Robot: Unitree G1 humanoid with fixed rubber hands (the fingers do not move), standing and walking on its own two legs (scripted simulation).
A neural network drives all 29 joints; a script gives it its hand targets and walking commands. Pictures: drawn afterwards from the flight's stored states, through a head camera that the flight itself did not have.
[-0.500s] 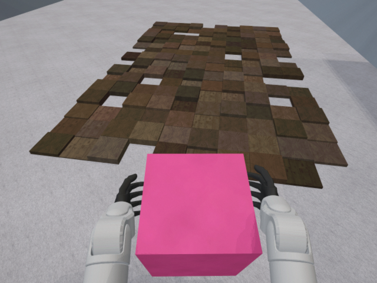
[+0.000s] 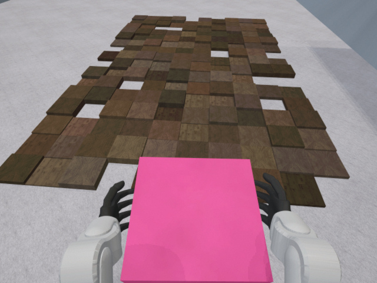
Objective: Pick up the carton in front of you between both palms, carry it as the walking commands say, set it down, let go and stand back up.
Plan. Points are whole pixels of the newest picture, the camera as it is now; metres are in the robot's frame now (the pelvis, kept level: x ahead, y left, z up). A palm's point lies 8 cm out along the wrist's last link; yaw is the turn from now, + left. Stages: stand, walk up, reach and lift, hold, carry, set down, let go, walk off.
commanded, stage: carry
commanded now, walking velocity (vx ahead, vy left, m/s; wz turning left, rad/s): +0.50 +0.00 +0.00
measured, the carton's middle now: (192, 231) +0.25 +0.00 +0.02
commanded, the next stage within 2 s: none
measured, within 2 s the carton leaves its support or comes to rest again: neither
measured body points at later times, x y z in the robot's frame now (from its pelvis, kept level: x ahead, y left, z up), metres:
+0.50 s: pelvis +0.33 +0.01 -0.02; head +0.32 +0.02 +0.43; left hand +0.60 +0.17 +0.08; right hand +0.61 -0.13 +0.10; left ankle +0.41 +0.09 -0.74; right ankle +0.15 -0.10 -0.72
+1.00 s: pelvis +0.64 -0.01 -0.02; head +0.70 -0.01 +0.43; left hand +1.01 +0.16 +0.13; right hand +1.04 -0.14 +0.14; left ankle +0.50 +0.10 -0.62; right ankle +0.70 -0.07 -0.74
